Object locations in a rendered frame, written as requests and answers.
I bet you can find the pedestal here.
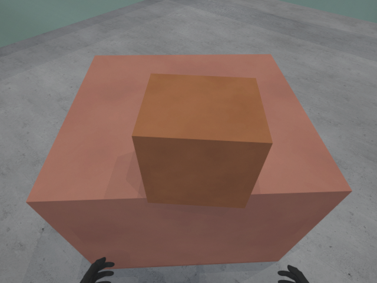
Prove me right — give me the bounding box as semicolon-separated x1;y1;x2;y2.
26;54;352;269

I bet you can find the right robot hand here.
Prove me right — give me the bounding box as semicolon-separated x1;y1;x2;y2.
278;265;309;283

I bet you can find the left robot hand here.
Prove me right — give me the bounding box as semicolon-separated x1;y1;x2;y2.
80;257;114;283

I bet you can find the carton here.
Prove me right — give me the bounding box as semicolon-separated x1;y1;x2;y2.
132;74;273;208

